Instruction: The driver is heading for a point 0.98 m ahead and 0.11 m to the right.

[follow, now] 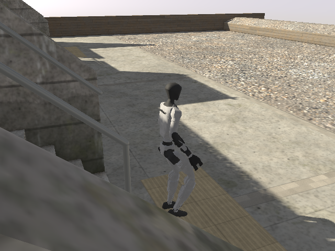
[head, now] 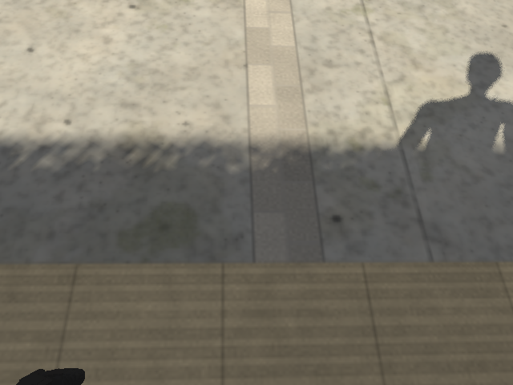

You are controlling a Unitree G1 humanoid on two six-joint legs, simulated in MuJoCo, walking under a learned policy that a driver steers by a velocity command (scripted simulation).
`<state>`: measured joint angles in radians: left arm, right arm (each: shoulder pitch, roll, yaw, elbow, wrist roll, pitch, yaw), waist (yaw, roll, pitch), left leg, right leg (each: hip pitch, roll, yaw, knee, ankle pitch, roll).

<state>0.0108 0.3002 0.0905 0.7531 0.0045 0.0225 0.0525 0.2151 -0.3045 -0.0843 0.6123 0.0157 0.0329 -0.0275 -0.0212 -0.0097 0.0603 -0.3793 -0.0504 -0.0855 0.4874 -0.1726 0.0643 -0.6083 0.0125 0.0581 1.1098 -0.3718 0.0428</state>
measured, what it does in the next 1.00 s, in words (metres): steps on the spot: right foot, then left foot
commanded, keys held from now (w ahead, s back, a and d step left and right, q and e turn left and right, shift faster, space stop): q+shift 0.26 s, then e+shift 0.74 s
